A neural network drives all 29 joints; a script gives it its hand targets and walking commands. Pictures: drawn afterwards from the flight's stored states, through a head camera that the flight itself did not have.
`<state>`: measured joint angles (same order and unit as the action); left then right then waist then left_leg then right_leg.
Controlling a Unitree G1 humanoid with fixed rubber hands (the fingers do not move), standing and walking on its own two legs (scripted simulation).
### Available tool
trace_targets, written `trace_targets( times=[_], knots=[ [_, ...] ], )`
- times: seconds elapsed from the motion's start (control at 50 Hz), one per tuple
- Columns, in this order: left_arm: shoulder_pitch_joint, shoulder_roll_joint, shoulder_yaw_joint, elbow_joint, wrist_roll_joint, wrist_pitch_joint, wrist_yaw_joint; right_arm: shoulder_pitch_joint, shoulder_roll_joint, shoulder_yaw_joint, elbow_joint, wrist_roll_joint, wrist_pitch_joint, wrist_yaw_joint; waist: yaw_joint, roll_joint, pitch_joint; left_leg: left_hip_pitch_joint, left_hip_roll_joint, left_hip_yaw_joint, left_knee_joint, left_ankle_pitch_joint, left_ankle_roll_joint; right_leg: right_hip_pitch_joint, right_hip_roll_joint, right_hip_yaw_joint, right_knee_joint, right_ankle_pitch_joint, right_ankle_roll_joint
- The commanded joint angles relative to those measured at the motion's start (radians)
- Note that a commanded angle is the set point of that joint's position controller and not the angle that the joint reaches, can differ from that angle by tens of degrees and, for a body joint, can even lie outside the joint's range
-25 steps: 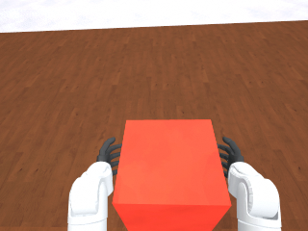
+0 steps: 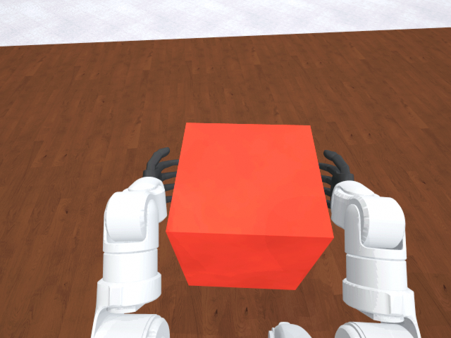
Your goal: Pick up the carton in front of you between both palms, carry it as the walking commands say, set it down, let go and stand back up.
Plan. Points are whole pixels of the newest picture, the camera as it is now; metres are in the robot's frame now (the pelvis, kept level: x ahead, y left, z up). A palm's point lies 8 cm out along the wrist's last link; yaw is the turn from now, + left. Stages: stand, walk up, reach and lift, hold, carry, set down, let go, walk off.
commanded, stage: carry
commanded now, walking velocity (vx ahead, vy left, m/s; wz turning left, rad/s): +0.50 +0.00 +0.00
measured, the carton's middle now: (244, 212) +0.34 -0.01 +0.02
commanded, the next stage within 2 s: none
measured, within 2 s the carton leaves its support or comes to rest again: neither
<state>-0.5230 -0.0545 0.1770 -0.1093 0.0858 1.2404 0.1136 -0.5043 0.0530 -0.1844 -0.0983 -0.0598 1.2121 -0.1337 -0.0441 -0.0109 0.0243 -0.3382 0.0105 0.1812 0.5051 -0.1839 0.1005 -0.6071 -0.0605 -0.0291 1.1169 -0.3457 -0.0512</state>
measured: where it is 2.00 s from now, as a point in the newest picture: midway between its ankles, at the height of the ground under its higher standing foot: (227, 150)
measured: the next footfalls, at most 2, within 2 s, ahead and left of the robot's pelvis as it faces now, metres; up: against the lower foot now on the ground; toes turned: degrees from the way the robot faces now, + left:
right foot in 0.24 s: +0.34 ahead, -0.09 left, -0.02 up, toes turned -4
left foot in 0.68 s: +0.62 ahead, +0.06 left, -0.04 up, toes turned +4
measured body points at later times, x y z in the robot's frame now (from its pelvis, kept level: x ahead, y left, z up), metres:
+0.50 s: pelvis +0.33 -0.03 -0.02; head +0.43 -0.04 +0.42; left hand +0.69 +0.14 +0.05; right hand +0.72 -0.16 +0.04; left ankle +0.34 +0.11 -0.69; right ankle +0.30 -0.09 -0.76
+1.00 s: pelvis +0.65 +0.01 -0.04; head +0.72 +0.02 +0.40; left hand +1.03 +0.14 +0.04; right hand +1.02 -0.16 +0.05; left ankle +0.59 +0.06 -0.78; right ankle +0.74 -0.14 -0.73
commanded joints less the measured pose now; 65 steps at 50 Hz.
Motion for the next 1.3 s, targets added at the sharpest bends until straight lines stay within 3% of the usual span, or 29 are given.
trace_targets(
  times=[0.0, 0.14, 0.2, 0.22, 0.24, 0.26, 0.28, 0.32, 0.36, 0.44, 0.58, 0.62, 0.64, 0.66, 0.68, 0.7, 0.72, 0.74, 0.78, 0.92, 1.04, 1.06, 1.1, 1.12, 1.14, 1.16, 1.18, 1.22, 1.28],
  knots=[
    [-0.753, -0.969, -0.715, -0.064, -0.434, -0.068, -0.195, -0.823, 0.975, 0.733, -0.100, 0.506, -0.039, 0.277, 0.000, 0.125, -0.457, 0.405, 0.256, -0.261, -0.145, 0.362, 0.114, -0.103, -0.008, -0.021, -0.122, 0.075, 0.008],
    [-0.820, -0.969, -0.657, 0.042, -0.436, -0.049, -0.193, -0.843, 0.975, 0.660, 0.036, 0.459, -0.029, 0.255, -0.033, 0.137, -0.428, 0.493, 0.154, -0.120, -0.024, 0.569, 0.056, 0.017, 0.071, -0.113, -0.576, 0.387, 0.004],
    [-0.805, -0.979, -0.616, 0.099, -0.428, -0.036, -0.212, -0.853, 0.998, 0.646, 0.080, 0.445, -0.021, 0.251, 0.034, 0.114, -0.473, 0.444, 0.124, -0.051, 0.206, 0.667, -0.015, 0.326, 0.108, -0.155, -0.735, 0.480, -0.021],
    [-0.794, -0.981, -0.599, 0.115, -0.421, -0.035, -0.219, -0.857, 1.004, 0.646, 0.097, 0.443, -0.020, 0.252, 0.078, 0.061, -0.508, 0.322, 0.102, -0.040, 0.352, 0.509, -0.039, 0.509, 0.049, -0.110, -0.722, 0.518, -0.021],
    [-0.771, -0.980, -0.573, 0.139, -0.418, -0.033, -0.226, -0.867, 1.007, 0.642, 0.111, 0.440, -0.019, 0.252, 0.098, -0.062, -0.576, 0.118, 0.062, -0.060, 0.523, 0.146, -0.049, 0.729, -0.130, 0.098, -0.566, 0.802, -0.020],
    [-0.790, -0.936, -0.560, 0.156, -0.399, -0.038, -0.226, -0.860, 1.058, 0.635, 0.128, 0.440, -0.010, 0.253, 0.112, -0.332, -0.691, -0.237, -0.089, -0.117, 0.800, -0.348, -0.082, 1.032, -0.311, 0.473, -0.579, 0.796, -0.232],
    [-0.765, -0.989, -0.572, 0.173, -0.414, -0.038, -0.232, -0.864, 1.045, 0.626, 0.121, 0.425, -0.011, 0.250, 0.117, -0.298, -0.683, -0.371, -0.067, -0.185, 0.913, -0.402, -0.063, 1.053, -0.328, 0.542, -0.626, 0.630, -0.276],
    [-0.855, -1.066, -0.595, 0.073, -0.456, -0.053, -0.244, -0.934, 1.084, 0.637, 0.065, 0.428, -0.024, 0.239, 0.131, -0.112, -0.574, -0.460, -0.004, -0.215, 0.839, -0.314, -0.043, 0.942, -0.261, 0.419, -0.635, 0.644, -0.212],
    [-0.943, -1.114, -0.644, -0.034, -0.504, -0.063, -0.244, -0.932, 1.106, 0.648, 0.004, 0.424, -0.037, 0.220, 0.118, -0.059, -0.558, -0.426, 0.022, -0.206, 0.717, -0.227, -0.051, 0.863, -0.230, 0.330, -0.656, 0.680, -0.172],
    [-0.919, -1.099, -0.703, -0.162, -0.537, -0.075, -0.233, -0.844, 1.079, 0.670, -0.083, 0.387, -0.059, 0.183, 0.111, -0.085, -0.591, -0.429, 0.015, -0.161, 0.543, -0.189, -0.063, 0.878, -0.197, 0.221, -0.623, 0.815, -0.170],
    [-0.754, -0.972, -0.743, -0.130, -0.497, -0.075, -0.236, -0.739, 0.942, 0.709, -0.129, 0.340, -0.057, 0.177, 0.140, -0.119, -0.525, -0.199, -0.093, -0.022, -0.004, 0.232, -0.060, 0.789, -0.051, 0.021, -0.539, 0.903, -0.113],
    [-0.719, -0.952, -0.738, -0.068, -0.481, -0.072, -0.241, -0.706, 0.918, 0.698, -0.075, 0.334, -0.048, 0.196, 0.072, -0.118, -0.539, 0.060, -0.089, -0.013, -0.127, 0.374, -0.024, 0.696, -0.045, -0.038, -0.400, 0.901, -0.063],
    [-0.716, -0.950, -0.738, -0.033, -0.474, -0.071, -0.245, -0.691, 0.908, 0.690, -0.046, 0.335, -0.044, 0.208, 0.027, -0.090, -0.554, 0.220, -0.043, -0.026, -0.144, 0.443, -0.018, 0.608, -0.033, -0.066, -0.285, 0.792, -0.037],
    [-0.718, -0.942, -0.733, -0.002, -0.466, -0.069, -0.250, -0.681, 0.894, 0.677, -0.020, 0.339, -0.039, 0.222, 0.004, 0.012, -0.584, 0.418, 0.108, -0.178, -0.042, 0.673, -0.019, 0.424, -0.002, -0.060, -0.123, 0.446, -0.020],
    [-0.727, -0.972, -0.730, 0.038, -0.468, -0.060, -0.252, -0.690, 0.873, 0.663, 0.033, 0.332, -0.036, 0.232, 0.012, 0.221, -0.691, 0.747, 0.349, -0.510, 0.118, 1.012, 0.132, 0.102, 0.090, -0.007, 0.081, -0.179, 0.012],
    [-0.705, -0.968, -0.711, 0.066, -0.459, -0.057, -0.251, -0.658, 0.886, 0.652, 0.091, 0.342, -0.037, 0.241, -0.037, 0.310, -0.740, 0.824, 0.413, -0.707, 0.042, 0.666, 0.268, -0.087, 0.133, 0.046, 0.304, -0.294, 0.020],
    [-0.735, -0.988, -0.701, 0.066, -0.459, -0.060, -0.250, -0.658, 0.938, 0.658, 0.097, 0.363, -0.041, 0.252, -0.038, 0.234, -0.681, 0.778, 0.353, -0.672, 0.006, 0.493, 0.239, -0.168, 0.090, 0.068, 0.307, -0.249, -0.001],
    [-0.779, -1.015, -0.698, 0.054, -0.465, -0.069, -0.248, -0.721, 0.981, 0.668, 0.064, 0.396, -0.047, 0.263, -0.037, 0.137, -0.611, 0.696, 0.314, -0.614, -0.015, 0.473, 0.191, -0.195, 0.067, 0.067, 0.241, -0.184, -0.002],
    [-0.815, -1.054, -0.680, 0.029, -0.446, -0.084, -0.232, -0.854, 1.063, 0.701, -0.007, 0.459, -0.056, 0.276, -0.017, 0.060, -0.547, 0.559, 0.276, -0.516, -0.052, 0.508, 0.129, -0.146, 0.037, 0.060, 0.105, -0.082, 0.008],
    [-0.777, -1.035, -0.683, -0.055, -0.399, -0.101, -0.168, -0.893, 1.074, 0.725, -0.098, 0.526, -0.060, 0.276, -0.025, 0.126, -0.548, 0.541, 0.211, -0.344, -0.033, 0.679, 0.106, -0.141, 0.043, -0.017, -0.182, 0.084, 0.026],
    [-0.708, -0.939, -0.683, -0.029, -0.363, -0.071, -0.172, -0.758, 0.988, 0.707, -0.011, 0.460, -0.042, 0.268, -0.050, 0.140, -0.468, 0.504, 0.118, -0.211, 0.016, 0.709, 0.063, 0.025, 0.106, -0.106, -0.595, 0.383, 0.009],
    [-0.700, -0.932, -0.677, -0.008, -0.365, -0.065, -0.180, -0.746, 0.982, 0.703, 0.015, 0.452, -0.041, 0.268, -0.037, 0.147, -0.464, 0.478, 0.119, -0.197, 0.049, 0.732, 0.049, 0.107, 0.114, -0.112, -0.647, 0.414, -0.006],
    [-0.675, -0.924, -0.657, 0.044, -0.364, -0.060, -0.197, -0.738, 0.981, 0.697, 0.067, 0.441, -0.041, 0.269, 0.037, 0.114, -0.506, 0.377, 0.098, -0.122, 0.236, 0.712, -0.007, 0.393, 0.112, -0.133, -0.747, 0.513, -0.029],
    [-0.661, -0.918, -0.640, 0.068, -0.363, -0.060, -0.207, -0.747, 0.980, 0.693, 0.091, 0.437, -0.042, 0.270, 0.081, 0.055, -0.534, 0.228, 0.072, -0.108, 0.380, 0.479, -0.031, 0.577, 0.026, -0.055, -0.708, 0.570, -0.034],
    [-0.654, -0.909, -0.619, 0.100, -0.363, -0.059, -0.214, -0.752, 0.990, 0.685, 0.117, 0.431, -0.041, 0.271, 0.073, -0.118, -0.592, -0.006, 0.012, -0.114, 0.546, -0.082, -0.052, 0.801, -0.198, 0.212, -0.536, 0.958, -0.062],
    [-0.654, -0.884, -0.599, 0.137, -0.358, -0.063, -0.218, -0.743, 1.018, 0.670, 0.144, 0.429, -0.035, 0.269, 0.110, -0.306, -0.677, -0.308, -0.110, -0.156, 0.833, -0.423, -0.082, 1.015, -0.346, 0.539, -0.592, 0.728, -0.276],
    [-0.650, -0.944, -0.612, 0.154, -0.386, -0.068, -0.228, -0.757, 1.013, 0.662, 0.136, 0.416, -0.040, 0.263, 0.111, -0.240, -0.644, -0.397, -0.064, -0.205, 0.888, -0.404, -0.057, 0.973, -0.317, 0.575, -0.647, 0.484, -0.280],
    [-0.781, -1.028, -0.648, 0.072, -0.449, -0.083, -0.245, -0.835, 1.053, 0.662, 0.088, 0.421, -0.055, 0.253, 0.103, -0.073, -0.537, -0.425, -0.010, -0.212, 0.809, -0.294, -0.049, 0.809, -0.241, 0.442, -0.684, 0.467, -0.214],
    [-0.898, -1.098, -0.701, -0.032, -0.525, -0.097, -0.247, -0.845, 1.076, 0.661, 0.020, 0.413, -0.070, 0.222, 0.080, -0.046, -0.528, -0.341, 0.018, -0.196, 0.651, -0.224, -0.069, 0.672, -0.204, 0.326, -0.722, 0.473, -0.178]
  ],
)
